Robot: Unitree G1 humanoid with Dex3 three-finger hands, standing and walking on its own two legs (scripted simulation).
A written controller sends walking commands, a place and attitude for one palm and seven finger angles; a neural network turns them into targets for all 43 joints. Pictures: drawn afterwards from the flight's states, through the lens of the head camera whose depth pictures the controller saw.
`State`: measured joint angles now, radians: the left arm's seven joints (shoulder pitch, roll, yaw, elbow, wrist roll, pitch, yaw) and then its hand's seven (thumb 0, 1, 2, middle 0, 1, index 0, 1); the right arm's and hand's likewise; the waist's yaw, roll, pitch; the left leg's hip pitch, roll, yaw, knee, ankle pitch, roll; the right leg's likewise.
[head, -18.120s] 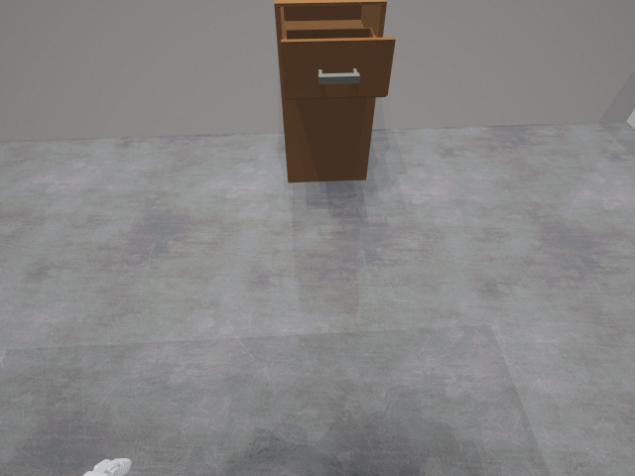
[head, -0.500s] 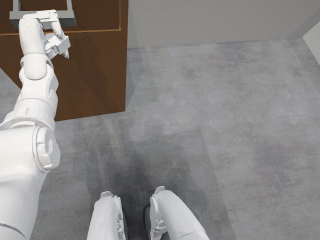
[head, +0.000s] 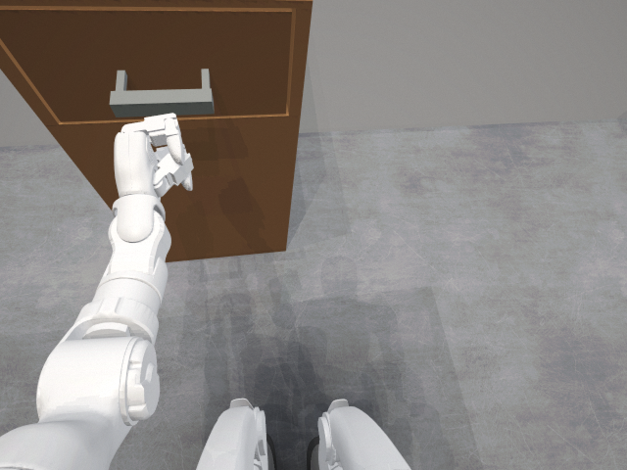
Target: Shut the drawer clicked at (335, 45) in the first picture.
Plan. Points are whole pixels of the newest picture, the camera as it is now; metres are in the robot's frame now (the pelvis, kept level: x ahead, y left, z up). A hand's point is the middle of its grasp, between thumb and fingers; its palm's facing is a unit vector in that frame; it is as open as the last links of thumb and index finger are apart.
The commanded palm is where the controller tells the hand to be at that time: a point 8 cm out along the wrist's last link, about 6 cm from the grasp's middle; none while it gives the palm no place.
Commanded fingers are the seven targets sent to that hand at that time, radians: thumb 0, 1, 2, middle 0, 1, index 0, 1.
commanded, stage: draw the hand back to the body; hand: left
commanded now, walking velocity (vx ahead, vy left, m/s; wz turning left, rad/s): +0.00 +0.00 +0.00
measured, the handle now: (164, 90) +0.61 +0.17 +0.03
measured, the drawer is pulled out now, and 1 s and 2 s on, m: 0.00 0.00 0.00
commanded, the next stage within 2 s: step back with the hand held close in 1.40 s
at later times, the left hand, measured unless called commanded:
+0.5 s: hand (121, 213) +0.37 +0.16 +0.12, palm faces +0.06 -1.00 -0.04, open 3.3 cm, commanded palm +0.33 +0.22 +0.14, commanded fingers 0.00 0.90 0.90 -1.40 -1.60 -1.40 -1.60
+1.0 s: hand out of the picture +0.25 +0.21 +0.22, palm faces +0.28 -0.91 -0.29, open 3.3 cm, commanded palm +0.20 +0.26 +0.24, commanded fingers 0.00 0.90 0.90 -1.40 -1.60 -1.40 -1.60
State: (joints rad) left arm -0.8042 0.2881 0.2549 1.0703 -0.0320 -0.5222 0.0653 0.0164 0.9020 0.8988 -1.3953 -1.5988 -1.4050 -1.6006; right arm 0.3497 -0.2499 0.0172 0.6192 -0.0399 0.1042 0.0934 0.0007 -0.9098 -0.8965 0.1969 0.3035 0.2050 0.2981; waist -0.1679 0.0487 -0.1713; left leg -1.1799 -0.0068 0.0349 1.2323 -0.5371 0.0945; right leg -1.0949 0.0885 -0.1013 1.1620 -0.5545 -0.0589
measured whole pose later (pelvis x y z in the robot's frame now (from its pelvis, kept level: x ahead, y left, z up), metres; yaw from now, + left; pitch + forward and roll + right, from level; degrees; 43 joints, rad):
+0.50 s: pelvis +0.01 -0.01 +0.06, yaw +2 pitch +14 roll -3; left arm -0.21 0.23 0.10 0.41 -0.18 -0.32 -0.05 0.02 0.90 0.90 -1.40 -1.60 -1.41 -1.60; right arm 0.28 -0.26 0.02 0.54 0.05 0.08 0.02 0.01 -0.91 -0.90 0.20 0.30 0.20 0.30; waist -0.05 0.05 -0.14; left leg -0.73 -0.03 0.03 0.93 -0.45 0.08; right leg -0.65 0.08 -0.07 0.87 -0.47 -0.06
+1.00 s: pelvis +0.03 -0.01 +0.11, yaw +3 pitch -1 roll -1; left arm 0.32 0.31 0.12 -0.22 -0.09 -0.02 0.08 0.01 0.90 0.90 -1.39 -1.60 -1.40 -1.60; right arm 0.17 -0.24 0.07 0.54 0.03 0.02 -0.06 0.01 -0.91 -0.90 0.20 0.30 0.20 0.30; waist 0.04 0.06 -0.01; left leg -0.16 -0.06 0.03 0.44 -0.25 0.08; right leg -0.09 0.06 -0.04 0.40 -0.28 -0.05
